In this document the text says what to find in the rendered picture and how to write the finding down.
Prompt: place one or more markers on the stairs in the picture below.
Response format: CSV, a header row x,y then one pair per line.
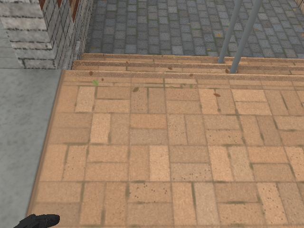
x,y
187,63

